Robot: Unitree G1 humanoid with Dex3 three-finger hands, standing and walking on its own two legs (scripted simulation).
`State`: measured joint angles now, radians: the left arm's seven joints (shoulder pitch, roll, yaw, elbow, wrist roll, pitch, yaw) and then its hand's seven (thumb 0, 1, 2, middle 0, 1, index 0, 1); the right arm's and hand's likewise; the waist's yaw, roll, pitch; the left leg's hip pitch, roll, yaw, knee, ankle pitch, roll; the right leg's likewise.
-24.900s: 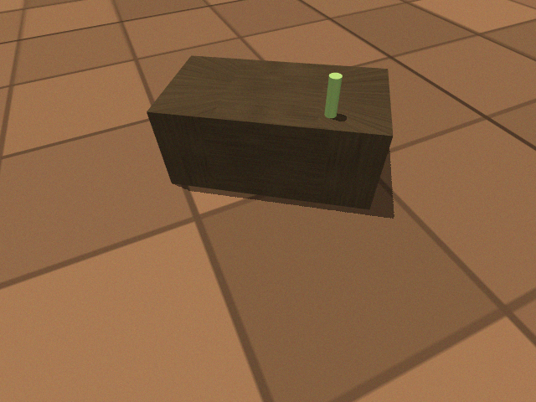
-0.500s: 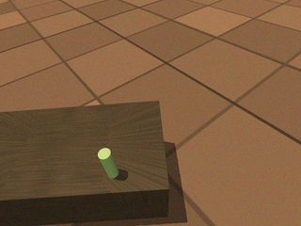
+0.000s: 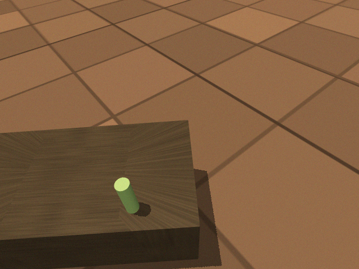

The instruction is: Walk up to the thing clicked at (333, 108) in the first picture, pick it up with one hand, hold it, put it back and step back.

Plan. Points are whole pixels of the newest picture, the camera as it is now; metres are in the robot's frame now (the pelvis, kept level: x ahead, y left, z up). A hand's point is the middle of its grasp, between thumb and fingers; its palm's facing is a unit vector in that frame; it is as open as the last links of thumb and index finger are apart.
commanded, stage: stand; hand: left
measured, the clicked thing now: (127, 196) +0.42 +0.22 -0.25
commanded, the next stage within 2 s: none
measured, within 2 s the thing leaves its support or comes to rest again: neither
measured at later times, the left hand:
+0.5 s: hand out of the picture +0.06 +0.25 -0.16, palm faces -0.02 -0.94 -0.35, open 7.4 cm
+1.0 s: hand out of the picture +0.07 +0.25 -0.16, palm faces -0.03 -0.94 -0.35, open 7.4 cm
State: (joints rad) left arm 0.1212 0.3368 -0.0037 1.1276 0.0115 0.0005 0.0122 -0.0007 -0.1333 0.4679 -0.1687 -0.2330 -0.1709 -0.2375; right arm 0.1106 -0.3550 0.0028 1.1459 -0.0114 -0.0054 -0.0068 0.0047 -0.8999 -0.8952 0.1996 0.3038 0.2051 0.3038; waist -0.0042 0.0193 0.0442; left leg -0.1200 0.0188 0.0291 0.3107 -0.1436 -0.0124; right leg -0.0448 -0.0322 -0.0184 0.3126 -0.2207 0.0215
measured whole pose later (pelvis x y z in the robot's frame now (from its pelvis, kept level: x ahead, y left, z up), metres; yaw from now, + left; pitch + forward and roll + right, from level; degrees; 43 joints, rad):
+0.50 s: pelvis +0.00 +0.00 +0.00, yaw +0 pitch -3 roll +0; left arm 0.14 0.34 0.00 1.12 0.01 0.00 0.01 0.01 0.89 0.90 -0.20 -0.30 -0.20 -0.30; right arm 0.11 -0.35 0.00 1.14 -0.01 -0.01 0.00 0.00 -0.90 -0.89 0.20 0.30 0.20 0.30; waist 0.00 0.01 0.05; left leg -0.12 0.02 0.03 0.31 -0.14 -0.01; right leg -0.05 -0.03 -0.02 0.31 -0.22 0.02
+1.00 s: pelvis +0.00 +0.00 +0.00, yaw +0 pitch -2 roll +0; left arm 0.13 0.34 0.00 1.11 0.01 0.00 0.00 0.01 0.90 0.90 -0.20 -0.30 -0.20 -0.30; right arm 0.11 -0.35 0.00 1.14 -0.01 -0.01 0.00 0.00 -0.90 -0.89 0.20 0.30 0.21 0.30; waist 0.00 0.00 0.05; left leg -0.12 0.02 0.03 0.31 -0.15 -0.01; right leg -0.05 -0.03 -0.01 0.31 -0.22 0.02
